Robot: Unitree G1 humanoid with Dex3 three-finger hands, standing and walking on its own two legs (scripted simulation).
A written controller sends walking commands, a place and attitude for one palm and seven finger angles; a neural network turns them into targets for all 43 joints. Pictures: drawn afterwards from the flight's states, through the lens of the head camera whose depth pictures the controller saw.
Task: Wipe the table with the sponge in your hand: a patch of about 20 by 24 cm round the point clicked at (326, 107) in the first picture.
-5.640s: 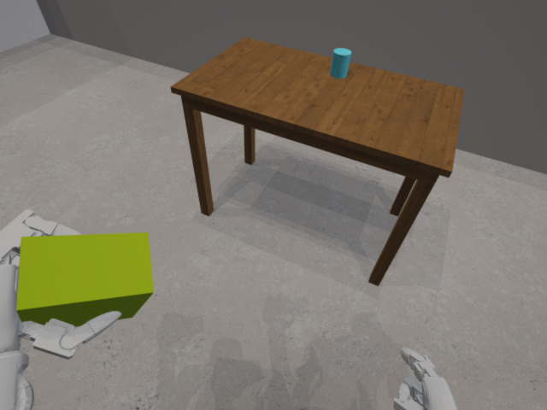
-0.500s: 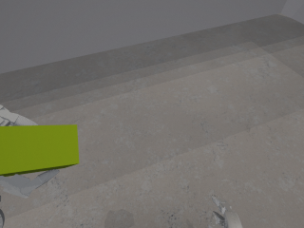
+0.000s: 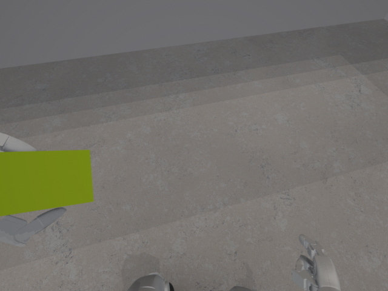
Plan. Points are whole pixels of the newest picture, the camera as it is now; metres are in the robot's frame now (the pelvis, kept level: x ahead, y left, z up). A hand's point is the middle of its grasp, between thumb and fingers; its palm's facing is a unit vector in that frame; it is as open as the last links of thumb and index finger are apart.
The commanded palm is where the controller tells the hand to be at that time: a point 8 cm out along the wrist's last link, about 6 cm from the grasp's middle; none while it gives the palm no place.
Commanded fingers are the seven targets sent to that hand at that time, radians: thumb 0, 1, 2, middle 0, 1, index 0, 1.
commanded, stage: turn to face it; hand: left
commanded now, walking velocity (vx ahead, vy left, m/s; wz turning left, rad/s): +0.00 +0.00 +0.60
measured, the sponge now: (50, 183) +0.23 +0.21 +0.18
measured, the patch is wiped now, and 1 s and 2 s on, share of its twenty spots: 0.00 0.00 0.00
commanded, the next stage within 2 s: none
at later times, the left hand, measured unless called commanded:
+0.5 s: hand (19, 267) +0.13 +0.21 +0.18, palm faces +0.64 -0.67 -0.39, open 10.8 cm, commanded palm +0.07 +0.23 +0.20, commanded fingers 0.00 0.10 1.30 -1.20 -1.60 -1.20 -1.60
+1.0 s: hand out of the picture -0.02 +0.20 +0.20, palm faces +0.75 -0.47 -0.46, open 10.8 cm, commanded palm -0.09 +0.21 +0.20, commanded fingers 0.00 0.10 1.30 -1.20 -1.60 -1.20 -1.60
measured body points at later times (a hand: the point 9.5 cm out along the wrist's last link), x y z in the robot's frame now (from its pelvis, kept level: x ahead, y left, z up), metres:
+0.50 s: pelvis +0.00 -0.08 +0.02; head +0.03 -0.10 +0.47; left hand +0.09 +0.24 +0.20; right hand +0.24 -0.25 -0.08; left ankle -0.02 +0.05 -0.62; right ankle +0.02 -0.17 -0.71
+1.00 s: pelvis -0.06 -0.11 +0.02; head -0.03 -0.08 +0.47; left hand -0.07 +0.22 +0.23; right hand +0.19 -0.17 -0.07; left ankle -0.08 +0.02 -0.71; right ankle +0.04 -0.21 -0.67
